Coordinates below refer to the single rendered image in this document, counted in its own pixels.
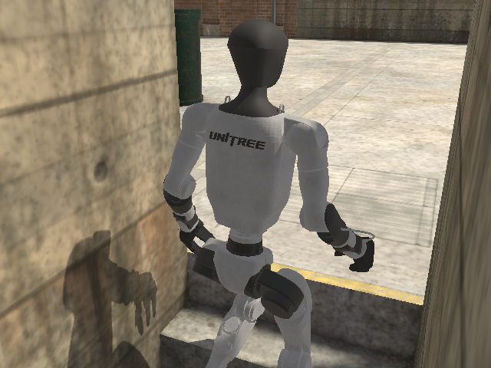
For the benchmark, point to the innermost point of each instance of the right robot upper arm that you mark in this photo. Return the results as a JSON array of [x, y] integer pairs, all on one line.
[[308, 139]]

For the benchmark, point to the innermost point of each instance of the left robot shin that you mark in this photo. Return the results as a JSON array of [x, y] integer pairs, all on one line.
[[233, 333]]

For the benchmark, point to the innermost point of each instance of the left robot upper arm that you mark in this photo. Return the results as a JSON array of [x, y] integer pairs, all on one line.
[[192, 139]]

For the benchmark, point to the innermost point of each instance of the robot right forearm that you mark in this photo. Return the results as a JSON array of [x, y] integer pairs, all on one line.
[[346, 242]]

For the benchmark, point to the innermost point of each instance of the robot left forearm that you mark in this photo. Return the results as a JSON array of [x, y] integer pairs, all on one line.
[[183, 210]]

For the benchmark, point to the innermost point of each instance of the right robot hand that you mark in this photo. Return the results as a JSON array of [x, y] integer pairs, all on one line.
[[364, 263]]

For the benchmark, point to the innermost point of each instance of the robot torso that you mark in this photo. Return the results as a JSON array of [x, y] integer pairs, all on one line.
[[249, 170]]

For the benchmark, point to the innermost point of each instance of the left robot hand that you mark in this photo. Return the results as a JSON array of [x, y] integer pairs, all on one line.
[[200, 232]]

